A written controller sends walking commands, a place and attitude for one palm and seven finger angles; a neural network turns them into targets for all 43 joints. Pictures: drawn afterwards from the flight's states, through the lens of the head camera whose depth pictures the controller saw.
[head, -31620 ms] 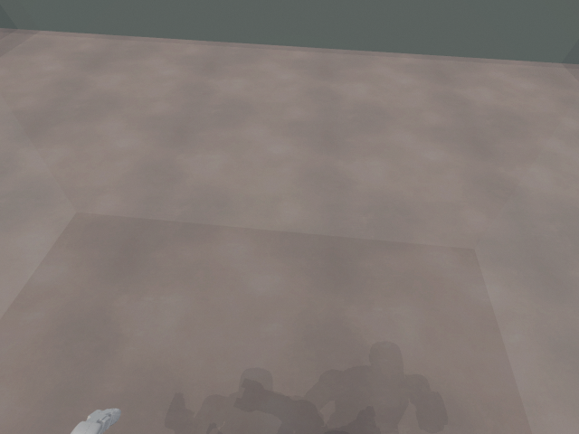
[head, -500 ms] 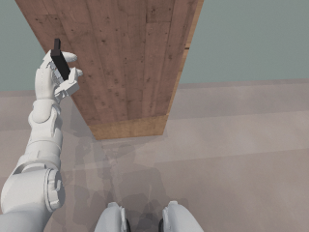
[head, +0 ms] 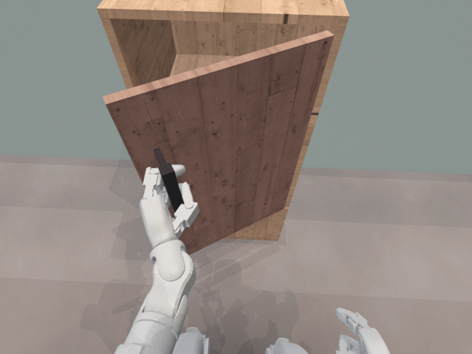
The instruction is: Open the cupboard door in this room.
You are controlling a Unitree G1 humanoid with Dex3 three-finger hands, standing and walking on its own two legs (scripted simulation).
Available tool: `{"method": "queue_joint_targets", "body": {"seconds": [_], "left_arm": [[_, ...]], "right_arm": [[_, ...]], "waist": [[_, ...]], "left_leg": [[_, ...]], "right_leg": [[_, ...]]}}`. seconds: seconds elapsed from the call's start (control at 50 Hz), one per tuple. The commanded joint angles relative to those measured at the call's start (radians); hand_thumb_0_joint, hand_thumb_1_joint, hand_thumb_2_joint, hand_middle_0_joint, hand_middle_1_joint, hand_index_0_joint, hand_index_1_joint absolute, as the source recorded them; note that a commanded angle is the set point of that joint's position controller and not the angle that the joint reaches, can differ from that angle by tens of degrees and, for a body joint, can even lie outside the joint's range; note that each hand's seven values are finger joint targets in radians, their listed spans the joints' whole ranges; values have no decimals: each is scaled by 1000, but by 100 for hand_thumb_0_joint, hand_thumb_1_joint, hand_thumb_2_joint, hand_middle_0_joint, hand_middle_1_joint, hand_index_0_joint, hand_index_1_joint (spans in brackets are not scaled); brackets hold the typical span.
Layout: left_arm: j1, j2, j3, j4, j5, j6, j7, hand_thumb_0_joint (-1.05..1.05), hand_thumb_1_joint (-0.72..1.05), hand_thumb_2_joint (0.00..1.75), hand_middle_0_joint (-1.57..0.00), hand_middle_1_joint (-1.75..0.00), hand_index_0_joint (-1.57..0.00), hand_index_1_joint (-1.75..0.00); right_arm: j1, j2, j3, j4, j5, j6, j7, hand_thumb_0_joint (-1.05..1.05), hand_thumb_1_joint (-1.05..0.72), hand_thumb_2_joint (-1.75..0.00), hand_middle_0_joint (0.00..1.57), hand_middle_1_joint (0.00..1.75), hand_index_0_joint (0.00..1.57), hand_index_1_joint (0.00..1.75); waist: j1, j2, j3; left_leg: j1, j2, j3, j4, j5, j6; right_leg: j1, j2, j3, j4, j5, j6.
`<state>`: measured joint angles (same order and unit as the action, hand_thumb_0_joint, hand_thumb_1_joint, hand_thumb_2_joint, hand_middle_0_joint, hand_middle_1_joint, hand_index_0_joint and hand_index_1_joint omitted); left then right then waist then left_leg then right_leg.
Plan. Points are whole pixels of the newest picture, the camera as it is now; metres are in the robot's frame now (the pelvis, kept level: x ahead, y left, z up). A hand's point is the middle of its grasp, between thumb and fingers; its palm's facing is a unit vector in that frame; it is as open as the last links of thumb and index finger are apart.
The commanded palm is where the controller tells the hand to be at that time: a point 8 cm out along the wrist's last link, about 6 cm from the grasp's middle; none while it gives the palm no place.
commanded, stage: pull the door open along its arc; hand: left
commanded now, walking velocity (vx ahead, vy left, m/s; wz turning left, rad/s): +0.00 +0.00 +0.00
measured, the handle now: (169, 181) +0.40 +0.14 +0.05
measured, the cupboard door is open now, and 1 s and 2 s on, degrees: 31 45 49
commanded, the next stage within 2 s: open thumb and fingers to let go in 0.26 s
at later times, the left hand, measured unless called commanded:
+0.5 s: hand (225, 237) +0.30 +0.03 +0.04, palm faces +0.37 -0.93 -0.02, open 6.0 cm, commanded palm +0.24 +0.07 +0.04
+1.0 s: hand (218, 245) +0.28 +0.04 +0.04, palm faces +0.35 -0.94 -0.02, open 14.0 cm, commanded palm +0.24 +0.07 +0.04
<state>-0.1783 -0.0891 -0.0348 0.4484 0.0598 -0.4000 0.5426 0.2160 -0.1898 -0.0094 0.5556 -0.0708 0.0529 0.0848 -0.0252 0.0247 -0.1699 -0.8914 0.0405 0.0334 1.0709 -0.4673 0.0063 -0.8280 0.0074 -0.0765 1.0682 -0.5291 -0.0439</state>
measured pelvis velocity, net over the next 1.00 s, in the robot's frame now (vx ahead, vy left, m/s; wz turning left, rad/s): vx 0.00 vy -0.04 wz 0.05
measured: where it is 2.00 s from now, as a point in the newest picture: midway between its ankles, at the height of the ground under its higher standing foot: outside the picture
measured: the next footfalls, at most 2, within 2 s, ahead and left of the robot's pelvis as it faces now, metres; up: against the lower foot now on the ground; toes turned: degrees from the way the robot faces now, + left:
none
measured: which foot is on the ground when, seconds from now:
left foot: down 0.00-1.00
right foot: down 0.00-1.00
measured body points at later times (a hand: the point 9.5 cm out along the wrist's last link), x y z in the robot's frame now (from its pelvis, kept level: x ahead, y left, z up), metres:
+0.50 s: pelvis +0.00 -0.04 +0.00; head +0.04 -0.06 +0.45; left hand +0.27 +0.08 +0.05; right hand +0.18 -0.25 -0.10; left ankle +0.03 +0.12 -0.66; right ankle -0.01 -0.09 -0.66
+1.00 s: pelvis +0.00 -0.04 +0.00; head +0.05 -0.05 +0.45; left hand +0.26 +0.09 +0.05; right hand +0.18 -0.25 -0.11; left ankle +0.03 +0.12 -0.66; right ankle -0.01 -0.09 -0.66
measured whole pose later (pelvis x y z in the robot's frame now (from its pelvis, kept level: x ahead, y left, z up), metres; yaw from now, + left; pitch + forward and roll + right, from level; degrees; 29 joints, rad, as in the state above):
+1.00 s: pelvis +0.00 -0.04 +0.00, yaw +3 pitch +14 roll +1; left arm 0.16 -0.09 -0.23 0.17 0.09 -0.34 0.54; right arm 0.22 -0.19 0.00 0.56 -0.07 -0.04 0.03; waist -0.02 0.03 -0.17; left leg -0.84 0.02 -0.02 1.04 -0.45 -0.04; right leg -0.78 0.00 -0.12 1.08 -0.56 -0.09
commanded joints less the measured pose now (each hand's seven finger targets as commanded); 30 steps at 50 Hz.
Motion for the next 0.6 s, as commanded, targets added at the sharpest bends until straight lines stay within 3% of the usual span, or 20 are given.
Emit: {"method": "queue_joint_targets", "body": {"seconds": [0.0,0.12,0.16,0.18,0.24,0.32,0.34,0.36,0.4,0.5,0.58], "left_arm": [[-197,-49,-118,-253,55,-54,34,0,90,90,-40,-135,-40,-135],[1,-134,-232,-340,77,-40,20,0,90,90,-40,-135,-40,-135],[75,-154,-259,-354,71,-24,13,0,90,90,-40,-135,-40,-135],[98,-149,-255,-383,64,-23,14,0,90,90,-40,-135,-40,-135],[237,-153,-259,-435,43,-2,10,0,90,90,-40,-135,-40,-135],[112,-122,-218,-425,40,19,39,0,90,90,-40,-135,-40,-135],[22,-90,-188,-403,40,16,52,0,90,90,-40,-135,-40,-135],[13,-89,-176,-386,40,15,55,0,83,87,-40,-134,-40,-134],[22,-89,-165,-361,34,10,54,0,69,81,-38,-133,-38,-133],[87,-106,-193,-390,43,1,23,0,34,66,-36,-129,-36,-129],[141,-112,-223,-426,46,5,-7,0,6,54,-34,-126,-34,-126]], "right_arm": [[-3,-111,-46,-112,-1,-46,-28,0,-90,-90,20,30,20,30],[-54,-82,-31,-136,0,-85,-37,0,-90,-90,20,30,20,30],[-67,-76,-24,-146,3,-100,-38,0,-90,-90,20,30,20,30],[-76,-73,-21,-150,4,-105,-39,0,-90,-90,20,30,20,30],[-95,-62,-10,-167,8,-121,-41,0,-90,-90,20,30,20,30],[-105,-59,0,-145,3,-132,-54,0,-90,-90,20,30,20,30],[-111,-61,2,-127,2,-132,-60,0,-90,-90,20,30,20,30],[-114,-59,0,-121,-1,-134,-66,0,-90,-90,20,30,20,30],[-125,-57,1,-120,-2,-139,-68,0,-90,-90,20,30,20,30],[-86,-64,-16,-125,-4,-141,-62,0,-90,-90,20,30,20,30],[-64,-70,-22,-134,1,-131,-59,0,-90,-90,20,30,20,30]], "waist": [[-31,-86,-279],[-8,-74,-265],[-8,-97,-238],[0,-79,-241],[19,-103,-228],[-3,-115,-162],[-18,-117,-131],[-15,-146,-118],[-9,-146,-130],[2,-134,-259],[-8,-143,-276]], "left_leg": [[258,-36,-38,-124,250,10],[265,-44,-34,-128,238,10],[254,-46,-36,-129,221,12],[253,-50,-35,-129,211,10],[241,-59,-36,-132,189,4],[195,-66,-48,-104,139,1],[175,-65,-54,-91,118,0],[157,-66,-59,-87,104,0],[141,-69,-60,-78,92,-1],[148,-69,-56,-76,171,-1],[154,-66,-55,-76,210,0]], "right_leg": [[154,16,32,-181,349,21],[189,0,42,-203,360,17],[196,-4,48,-220,351,19],[203,-11,56,-226,349,23],[240,-23,74,-251,352,31],[195,-44,119,-281,286,45],[165,-52,140,-292,237,47],[162,-54,148,-301,201,47],[167,-67,176,-311,193,55],[260,-78,179,-257,430,66],[291,-80,165,-233,562,71]]}}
